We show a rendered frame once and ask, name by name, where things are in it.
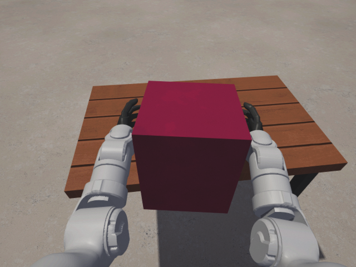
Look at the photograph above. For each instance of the left robot upper arm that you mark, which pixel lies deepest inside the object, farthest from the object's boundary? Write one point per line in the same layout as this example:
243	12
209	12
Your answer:
94	238

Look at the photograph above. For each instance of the left robot hand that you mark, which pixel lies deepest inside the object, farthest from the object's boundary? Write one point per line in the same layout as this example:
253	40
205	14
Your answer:
126	114

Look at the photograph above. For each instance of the robot right forearm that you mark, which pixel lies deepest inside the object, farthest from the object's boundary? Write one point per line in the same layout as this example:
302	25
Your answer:
273	196

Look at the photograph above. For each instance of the right robot upper arm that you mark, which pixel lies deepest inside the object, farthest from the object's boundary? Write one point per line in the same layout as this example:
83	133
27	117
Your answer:
283	243

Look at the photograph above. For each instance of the carton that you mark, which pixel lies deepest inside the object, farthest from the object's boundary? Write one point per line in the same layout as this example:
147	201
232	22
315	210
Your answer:
190	141

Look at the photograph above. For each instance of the right robot hand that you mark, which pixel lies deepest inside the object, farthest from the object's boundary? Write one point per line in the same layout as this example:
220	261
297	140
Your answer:
253	118

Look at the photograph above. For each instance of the table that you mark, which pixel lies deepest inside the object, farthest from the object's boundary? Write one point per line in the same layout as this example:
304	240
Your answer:
305	148

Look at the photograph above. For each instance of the robot left forearm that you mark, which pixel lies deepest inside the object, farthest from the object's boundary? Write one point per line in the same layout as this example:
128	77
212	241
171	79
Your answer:
107	186

